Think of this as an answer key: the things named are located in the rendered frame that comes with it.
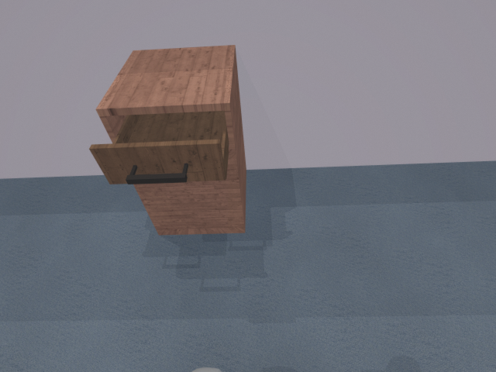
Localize handle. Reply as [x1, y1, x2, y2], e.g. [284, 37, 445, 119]
[126, 164, 188, 184]

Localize cabinet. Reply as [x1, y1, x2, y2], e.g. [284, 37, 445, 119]
[96, 45, 246, 236]

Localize drawer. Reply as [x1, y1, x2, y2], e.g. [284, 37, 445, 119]
[89, 111, 229, 184]

